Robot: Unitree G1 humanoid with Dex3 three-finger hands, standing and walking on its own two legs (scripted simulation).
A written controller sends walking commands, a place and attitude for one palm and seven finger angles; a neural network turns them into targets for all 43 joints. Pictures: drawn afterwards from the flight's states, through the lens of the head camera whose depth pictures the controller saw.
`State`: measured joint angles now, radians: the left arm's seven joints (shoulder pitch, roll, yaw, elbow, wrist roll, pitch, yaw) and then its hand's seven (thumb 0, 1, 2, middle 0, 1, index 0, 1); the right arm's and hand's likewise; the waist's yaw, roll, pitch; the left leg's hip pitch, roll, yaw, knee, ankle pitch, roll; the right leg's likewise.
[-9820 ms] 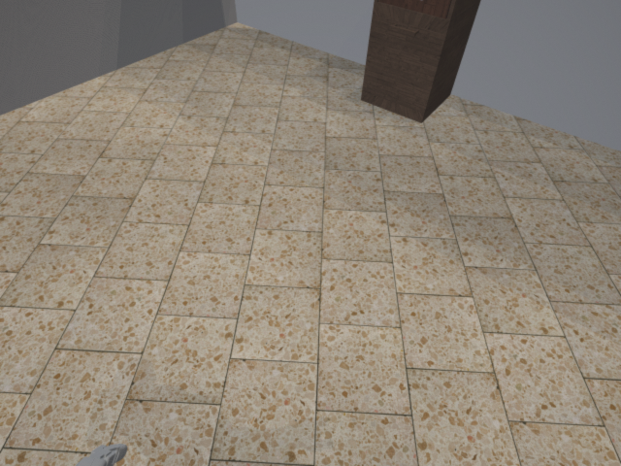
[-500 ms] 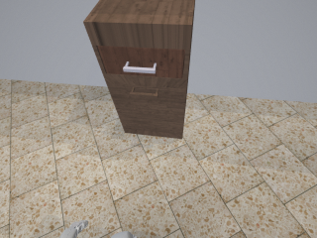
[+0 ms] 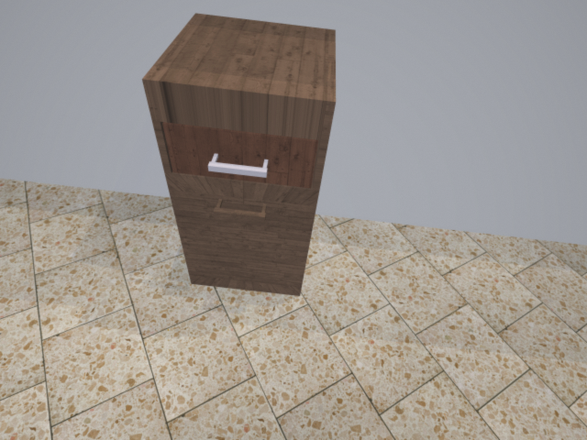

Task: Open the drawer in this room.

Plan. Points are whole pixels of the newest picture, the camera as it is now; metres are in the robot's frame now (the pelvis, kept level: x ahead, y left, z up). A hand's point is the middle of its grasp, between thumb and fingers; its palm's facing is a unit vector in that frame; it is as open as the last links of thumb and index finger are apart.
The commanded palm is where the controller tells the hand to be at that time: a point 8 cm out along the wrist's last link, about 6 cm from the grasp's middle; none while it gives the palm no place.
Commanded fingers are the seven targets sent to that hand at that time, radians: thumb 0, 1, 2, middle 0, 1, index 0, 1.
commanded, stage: take the last steps up to it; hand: left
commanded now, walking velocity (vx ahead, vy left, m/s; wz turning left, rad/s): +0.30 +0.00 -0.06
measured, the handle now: (239, 164) +0.77 +0.17 -0.11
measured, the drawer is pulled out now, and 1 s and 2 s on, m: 0.00 0.00 0.00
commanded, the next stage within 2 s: come to a stop and stand still in 0.56 s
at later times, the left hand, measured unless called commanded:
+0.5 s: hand (242, 380) +0.25 +0.09 -0.17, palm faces -0.01 -0.98 -0.17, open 7.3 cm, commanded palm none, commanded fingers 0.00 0.90 0.90 -0.20 -0.30 -0.20 -0.30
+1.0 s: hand (219, 405) +0.22 +0.12 -0.19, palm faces +0.03 -0.98 -0.17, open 7.4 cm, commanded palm none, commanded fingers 0.00 0.90 0.90 -0.20 -0.30 -0.20 -0.30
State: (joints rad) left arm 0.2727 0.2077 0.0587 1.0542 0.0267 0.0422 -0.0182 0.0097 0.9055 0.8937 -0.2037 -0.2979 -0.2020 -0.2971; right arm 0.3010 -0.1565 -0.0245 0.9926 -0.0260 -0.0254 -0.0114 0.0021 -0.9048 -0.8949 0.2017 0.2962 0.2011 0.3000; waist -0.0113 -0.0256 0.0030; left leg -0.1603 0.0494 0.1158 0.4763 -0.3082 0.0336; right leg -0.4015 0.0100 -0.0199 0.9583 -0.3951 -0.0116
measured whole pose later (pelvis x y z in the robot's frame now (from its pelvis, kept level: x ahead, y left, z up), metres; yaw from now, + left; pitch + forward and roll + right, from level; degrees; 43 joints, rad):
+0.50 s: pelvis +0.14 -0.07 -0.01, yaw -1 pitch -1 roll +1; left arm 0.13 0.13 0.04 1.02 0.00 -0.07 0.00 0.00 0.92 0.89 -0.20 -0.30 -0.20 -0.30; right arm 0.42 -0.12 -0.05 1.16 -0.01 -0.01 -0.01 0.01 -0.91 -0.89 0.20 0.30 0.20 0.30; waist -0.04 0.02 0.08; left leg -0.31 0.09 0.06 1.13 -0.44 0.00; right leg -0.32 -0.05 -0.18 0.59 -0.25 -0.06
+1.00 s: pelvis +0.23 -0.05 -0.01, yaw -2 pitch +0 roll +0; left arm 0.26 0.17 0.03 1.08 0.01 0.04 0.03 0.01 0.91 0.89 -0.20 -0.30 -0.20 -0.30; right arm 0.10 -0.12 -0.03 1.00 -0.01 0.01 -0.04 -0.01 -0.92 -0.89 0.20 0.30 0.20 0.30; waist 0.04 -0.04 0.11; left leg -0.32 0.06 0.12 0.51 -0.19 0.02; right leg -0.31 -0.03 -0.06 0.87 -0.53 0.01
